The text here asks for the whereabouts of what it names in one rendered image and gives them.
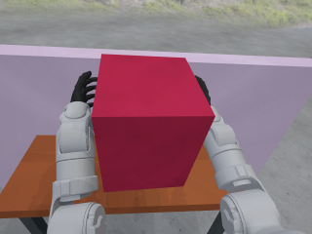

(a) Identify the left robot forearm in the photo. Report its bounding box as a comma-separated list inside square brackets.
[47, 101, 98, 234]

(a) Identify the right robot forearm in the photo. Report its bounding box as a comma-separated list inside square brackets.
[203, 106, 282, 224]

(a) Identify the right robot hand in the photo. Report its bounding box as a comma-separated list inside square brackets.
[195, 75, 211, 105]

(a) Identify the left robot hand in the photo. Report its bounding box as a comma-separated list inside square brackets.
[70, 71, 98, 108]

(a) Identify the carton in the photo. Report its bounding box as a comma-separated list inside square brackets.
[92, 54, 215, 192]

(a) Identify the right robot upper arm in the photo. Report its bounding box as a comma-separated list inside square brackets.
[219, 188, 306, 234]

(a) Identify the left robot upper arm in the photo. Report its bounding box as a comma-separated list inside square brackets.
[47, 202, 108, 234]

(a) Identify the table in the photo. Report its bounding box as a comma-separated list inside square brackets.
[0, 135, 243, 234]

